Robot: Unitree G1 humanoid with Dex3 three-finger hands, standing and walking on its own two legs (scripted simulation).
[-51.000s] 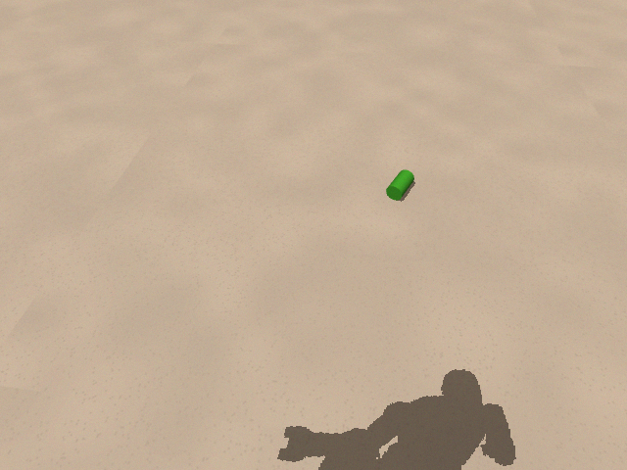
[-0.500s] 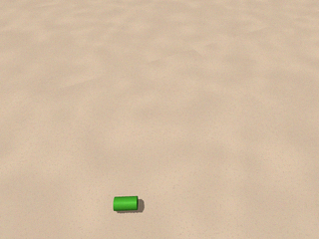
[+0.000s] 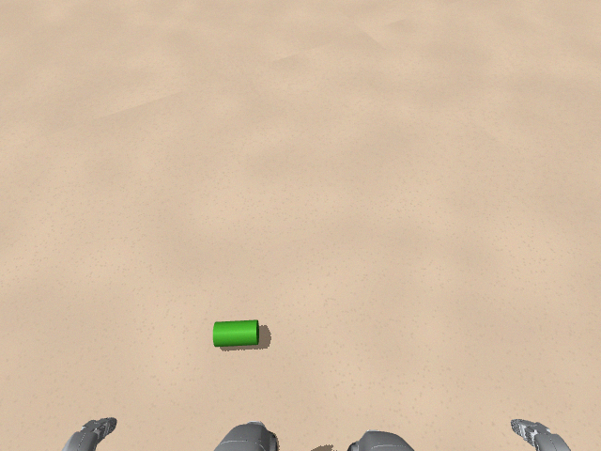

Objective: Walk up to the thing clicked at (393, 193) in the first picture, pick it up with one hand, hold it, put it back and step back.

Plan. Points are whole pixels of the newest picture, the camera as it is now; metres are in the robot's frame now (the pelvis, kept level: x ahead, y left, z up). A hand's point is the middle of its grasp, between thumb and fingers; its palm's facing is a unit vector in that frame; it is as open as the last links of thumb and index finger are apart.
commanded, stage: step back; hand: left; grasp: from above
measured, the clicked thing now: (236, 333) +0.48 +0.24 -0.72
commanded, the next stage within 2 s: none
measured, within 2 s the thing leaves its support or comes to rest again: neither
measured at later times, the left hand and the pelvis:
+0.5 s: hand out of the picture +0.03 +0.30 -0.16, palm faces -0.09 -0.92 -0.37, open 7.4 cm; pelvis -0.09 +0.05 +0.00, yaw -3 degrees
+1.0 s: hand out of the picture -0.07 +0.30 -0.15, palm faces -0.05 -0.92 -0.38, open 7.4 cm; pelvis -0.22 +0.05 -0.01, yaw -1 degrees
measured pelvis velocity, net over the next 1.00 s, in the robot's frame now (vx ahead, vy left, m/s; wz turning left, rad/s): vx -0.22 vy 0.05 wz -0.02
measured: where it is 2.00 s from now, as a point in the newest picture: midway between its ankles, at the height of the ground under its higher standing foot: outside the picture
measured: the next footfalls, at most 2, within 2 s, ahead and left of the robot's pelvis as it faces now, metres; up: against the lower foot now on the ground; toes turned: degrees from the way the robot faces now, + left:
left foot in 0.20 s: -0.02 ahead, +0.14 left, +0.00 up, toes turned -1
right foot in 0.62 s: -0.10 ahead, -0.09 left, +0.00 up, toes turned -1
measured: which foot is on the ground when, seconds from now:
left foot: up 0.00-0.18, down 0.20-0.66, up 0.68-0.94, down 0.96-1.00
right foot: down 0.00-0.22, up 0.24-0.60, down 0.62-0.98, up 1.00-1.00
